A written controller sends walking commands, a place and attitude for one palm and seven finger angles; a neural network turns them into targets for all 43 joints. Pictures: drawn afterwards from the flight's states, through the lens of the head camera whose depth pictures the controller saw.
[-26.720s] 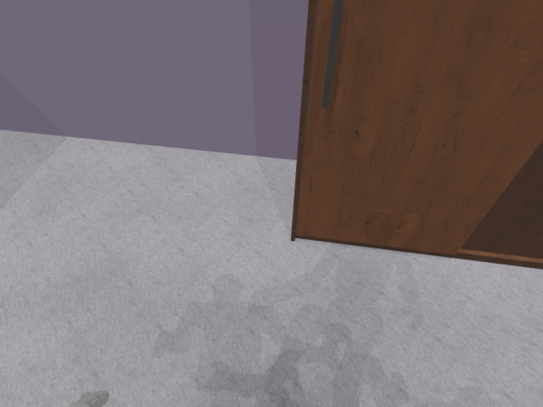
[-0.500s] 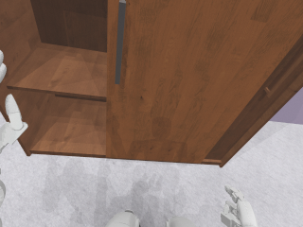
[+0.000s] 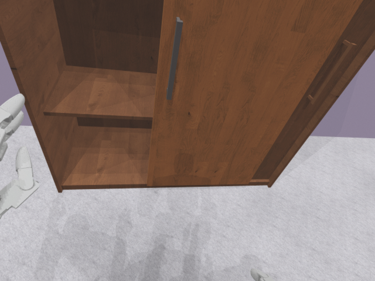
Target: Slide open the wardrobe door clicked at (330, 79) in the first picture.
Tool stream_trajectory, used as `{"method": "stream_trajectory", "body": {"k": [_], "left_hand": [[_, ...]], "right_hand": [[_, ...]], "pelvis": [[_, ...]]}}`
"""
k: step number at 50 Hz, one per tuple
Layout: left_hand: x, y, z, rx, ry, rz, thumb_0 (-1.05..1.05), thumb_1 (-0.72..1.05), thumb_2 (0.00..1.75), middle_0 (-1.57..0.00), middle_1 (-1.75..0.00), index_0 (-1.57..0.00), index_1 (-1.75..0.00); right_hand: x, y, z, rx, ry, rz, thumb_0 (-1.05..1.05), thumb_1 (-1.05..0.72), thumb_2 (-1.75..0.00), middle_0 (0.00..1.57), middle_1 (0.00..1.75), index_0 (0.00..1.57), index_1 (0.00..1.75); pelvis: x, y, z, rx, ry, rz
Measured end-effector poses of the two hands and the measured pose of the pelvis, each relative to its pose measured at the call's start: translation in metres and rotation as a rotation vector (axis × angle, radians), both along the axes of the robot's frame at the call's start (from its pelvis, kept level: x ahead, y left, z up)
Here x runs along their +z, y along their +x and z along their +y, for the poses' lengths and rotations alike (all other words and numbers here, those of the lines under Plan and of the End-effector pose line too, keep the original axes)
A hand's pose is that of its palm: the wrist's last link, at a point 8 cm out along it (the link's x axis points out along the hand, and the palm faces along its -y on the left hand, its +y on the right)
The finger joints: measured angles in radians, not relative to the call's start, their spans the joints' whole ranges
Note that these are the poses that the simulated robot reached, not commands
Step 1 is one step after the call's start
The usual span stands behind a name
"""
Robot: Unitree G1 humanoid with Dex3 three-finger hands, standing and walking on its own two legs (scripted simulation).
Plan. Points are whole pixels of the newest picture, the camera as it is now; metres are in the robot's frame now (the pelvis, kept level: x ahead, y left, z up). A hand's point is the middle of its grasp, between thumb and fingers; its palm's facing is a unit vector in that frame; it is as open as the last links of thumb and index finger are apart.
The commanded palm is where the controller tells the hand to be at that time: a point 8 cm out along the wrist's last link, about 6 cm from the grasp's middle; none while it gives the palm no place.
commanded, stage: stop stepping back and stand still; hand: left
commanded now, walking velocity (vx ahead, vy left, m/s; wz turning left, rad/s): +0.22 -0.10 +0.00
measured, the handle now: (173, 61) +0.80 +0.10 +0.11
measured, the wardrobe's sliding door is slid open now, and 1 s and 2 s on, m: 0.48 0.48 0.48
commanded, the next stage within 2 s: let the arm hang, fingers relaxed in 0.60 s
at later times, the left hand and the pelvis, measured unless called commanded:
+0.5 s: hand out of the picture +0.09 +0.34 +0.19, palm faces +0.41 -0.80 -0.44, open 7.4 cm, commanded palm +0.04 +0.38 +0.17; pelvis -0.10 +0.08 +0.00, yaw +0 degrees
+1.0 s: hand out of the picture -0.03 +0.28 -0.19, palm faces +0.05 -0.99 -0.16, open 7.0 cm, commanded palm none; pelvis -0.11 +0.11 -0.03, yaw +3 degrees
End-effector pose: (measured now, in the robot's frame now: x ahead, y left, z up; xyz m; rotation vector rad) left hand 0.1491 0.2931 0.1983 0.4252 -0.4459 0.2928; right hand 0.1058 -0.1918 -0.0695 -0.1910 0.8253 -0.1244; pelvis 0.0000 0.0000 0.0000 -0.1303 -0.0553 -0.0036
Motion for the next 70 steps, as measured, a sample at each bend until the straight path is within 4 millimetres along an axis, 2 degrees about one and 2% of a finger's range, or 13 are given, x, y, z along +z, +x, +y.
{"method": "stream_trajectory", "body": {"k": [5,11,15,21,28,36,39,42,45,48,53,59,70], "left_hand": [[0.006,-0.051,0.033,0.088,0.149,-0.06,0.01,0.88,0.9,-0.22,-0.3,-0.21,-0.31],[-0.021,-0.063,0.097,0.245,-0.098,-0.093,0.0,0.88,0.9,-0.21,-0.3,-0.21,-0.31],[-0.035,-0.061,0.097,0.144,-0.103,-0.067,0.01,0.89,0.9,-0.2,-0.3,-0.2,-0.3],[-0.004,-0.082,0.084,0.034,0.043,-0.015,0.01,0.89,0.9,-0.21,-0.3,-0.2,-0.31],[0.003,-0.103,0.099,0.165,0.165,0.106,0.01,0.88,0.9,-0.21,-0.3,-0.21,-0.31],[-0.044,-0.103,0.117,0.231,-0.014,0.138,0.01,0.88,0.9,-0.21,-0.3,-0.21,-0.31],[-0.128,-0.075,0.126,0.207,-0.112,0.442,0.0,0.89,0.9,-0.2,-0.3,-0.2,-0.3],[-0.23,-0.074,0.108,0.167,-0.233,0.895,0.0,0.9,0.9,-0.2,-0.3,-0.19,-0.3],[-0.306,-0.11,0.067,0.093,-0.318,1.26,0.0,0.91,0.9,-0.2,-0.3,-0.19,-0.3],[-0.355,-0.166,0.028,0.049,-0.398,1.507,0.01,0.91,0.9,-0.2,-0.3,-0.2,-0.3],[-0.362,-0.212,0.054,0.211,-0.484,1.614,-0.05,1.01,0.9,-0.22,-0.3,-0.21,-0.3],[-0.352,-0.242,0.084,0.296,-0.465,1.755,-0.03,0.96,0.9,-0.21,-0.3,-0.2,-0.3],[-0.343,-0.241,0.09,0.308,-0.442,1.795,0.0,0.91,0.9,-0.2,-0.3,-0.2,-0.3]], "right_hand": [[-0.022,-0.006,-0.004,0.016,-0.059,-0.037,0.01,-0.9,-0.9,0.2,0.31,0.21,0.3],[-0.003,-0.016,0.007,-0.002,-0.149,-0.093,0.01,-0.9,-0.9,0.2,0.3,0.2,0.3],[0.001,-0.024,0.026,-0.019,-0.151,-0.178,0.01,-0.9,-0.9,0.2,0.3,0.2,0.3],[0.012,-0.057,0.061,0.018,-0.061,-0.116,0.01,-0.9,-0.9,0.2,0.3,0.2,0.3],[-0.012,-0.071,0.065,0.021,-0.001,-0.053,0.01,-0.9,-0.9,0.2,0.3,0.21,0.3],[-0.033,-0.067,0.049,0.006,-0.069,-0.033,0.01,-0.9,-0.9,0.2,0.3,0.2,0.3],[-0.051,-0.066,0.044,0.039,-0.084,-0.003,0.01,-0.9,-0.9,0.2,0.3,0.2,0.3],[-0.061,-0.079,0.045,0.039,-0.08,0.051,0.01,-0.9,-0.9,0.2,0.3,0.2,0.3],[-0.068,-0.098,0.047,0.028,-0.065,0.125,0.01,-0.9,-0.9,0.2,0.3,0.2,0.3],[-0.08,-0.12,0.046,-0.002,-0.044,0.231,0.01,-0.9,-0.9,0.2,0.3,0.2,0.3],[-0.085,-0.165,0.059,-0.035,-0.044,0.452,0.01,-0.91,-0.9,0.2,0.3,0.2,0.3],[-0.079,-0.201,0.091,-0.045,-0.001,0.593,0.01,-0.91,-0.9,0.2,0.3,0.2,0.3],[-0.084,-0.189,0.112,-0.055,0.048,0.587,0.01,-0.92,-0.9,0.2,0.3,0.2,0.3]], "pelvis": [[-0.027,-0.04,0.023,-0.016,0.057,0.019],[-0.026,-0.059,0.06,0.004,0.079,0.003],[-0.034,-0.082,0.078,-0.005,0.087,-0.03],[-0.007,-0.096,0.082,-0.018,0.049,-0.016],[-0.009,-0.098,0.079,0.025,0.075,0.034],[-0.025,-0.098,0.102,0.017,0.091,0.01],[-0.039,-0.101,0.115,0.035,0.077,0.045],[-0.039,-0.109,0.116,0.046,0.103,0.057],[-0.036,-0.112,0.111,0.043,0.123,0.059],[-0.038,-0.111,0.107,0.041,0.142,0.06],[-0.028,-0.102,0.117,0.064,0.092,0.072],[-0.012,-0.096,0.128,0.054,0.115,0.065],[-0.005,-0.088,0.139,0.045,0.131,0.054]]}}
